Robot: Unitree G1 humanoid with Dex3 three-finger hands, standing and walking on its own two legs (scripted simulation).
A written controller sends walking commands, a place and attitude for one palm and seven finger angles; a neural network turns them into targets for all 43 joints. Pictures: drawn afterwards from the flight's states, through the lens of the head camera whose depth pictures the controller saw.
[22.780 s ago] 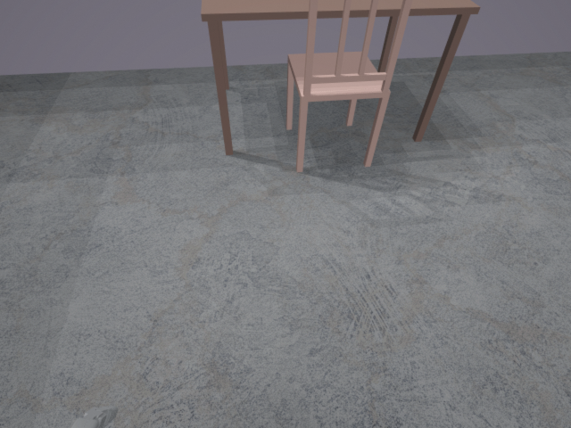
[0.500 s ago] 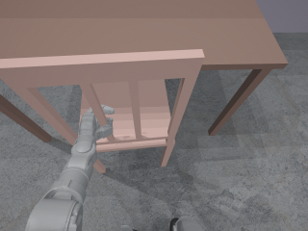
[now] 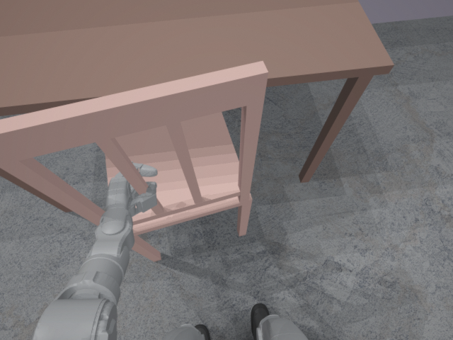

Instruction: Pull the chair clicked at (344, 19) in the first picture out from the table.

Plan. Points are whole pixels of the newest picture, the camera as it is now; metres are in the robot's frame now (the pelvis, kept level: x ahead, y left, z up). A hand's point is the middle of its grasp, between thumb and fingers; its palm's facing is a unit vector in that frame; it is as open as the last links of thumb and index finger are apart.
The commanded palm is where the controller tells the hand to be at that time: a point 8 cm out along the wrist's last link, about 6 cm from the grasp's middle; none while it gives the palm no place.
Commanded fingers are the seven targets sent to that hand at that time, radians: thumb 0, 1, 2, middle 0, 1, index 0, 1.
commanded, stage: step backward, pulling the chair out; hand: left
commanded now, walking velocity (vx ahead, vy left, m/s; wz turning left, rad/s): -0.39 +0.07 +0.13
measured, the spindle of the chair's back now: (138, 183) +0.41 +0.17 -0.06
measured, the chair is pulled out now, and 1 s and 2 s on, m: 0.06 0.20 0.36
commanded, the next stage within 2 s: none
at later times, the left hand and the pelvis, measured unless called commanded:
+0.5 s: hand (156, 236) +0.30 +0.13 -0.07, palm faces +0.07 -0.98 -0.17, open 5.2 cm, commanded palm +0.29 +0.18 -0.06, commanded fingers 0.00 0.90 0.90 -0.50 -1.45 -0.50 -1.45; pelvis -0.06 -0.01 +0.00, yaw +0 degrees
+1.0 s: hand (155, 273) +0.23 +0.12 -0.07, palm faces +0.05 -0.98 -0.21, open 5.3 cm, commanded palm +0.22 +0.18 -0.06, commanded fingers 0.00 0.90 0.90 -0.50 -1.45 -0.50 -1.45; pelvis -0.14 -0.02 +0.00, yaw -1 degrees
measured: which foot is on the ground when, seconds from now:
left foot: down 0.00-1.00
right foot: down 0.00-0.22, up 0.24-0.32, down 0.34-0.74, up 0.76-0.92, down 0.94-1.00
